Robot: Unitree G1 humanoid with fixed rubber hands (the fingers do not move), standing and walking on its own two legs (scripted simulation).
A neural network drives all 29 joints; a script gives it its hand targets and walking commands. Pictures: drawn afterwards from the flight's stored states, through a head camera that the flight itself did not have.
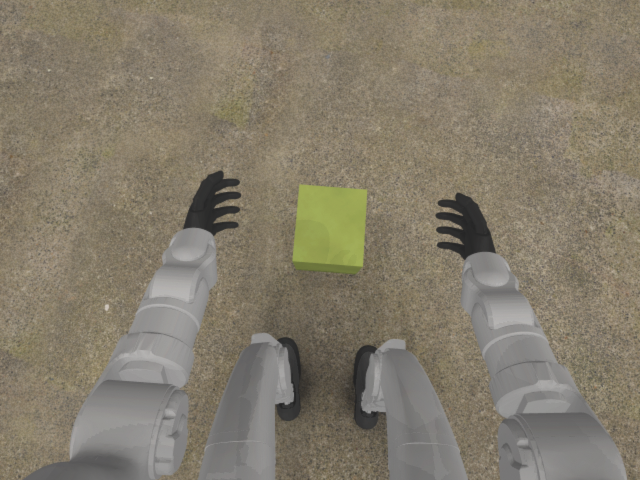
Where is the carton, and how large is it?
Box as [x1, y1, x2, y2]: [292, 184, 366, 273]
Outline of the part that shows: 299,184 292,259 296,269 355,273 362,266 366,190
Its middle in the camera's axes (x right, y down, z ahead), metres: +0.02 -0.02 +1.00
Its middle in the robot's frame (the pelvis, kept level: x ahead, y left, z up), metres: +0.49 -0.01 -0.60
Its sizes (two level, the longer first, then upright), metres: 0.188 0.165 0.179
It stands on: the floor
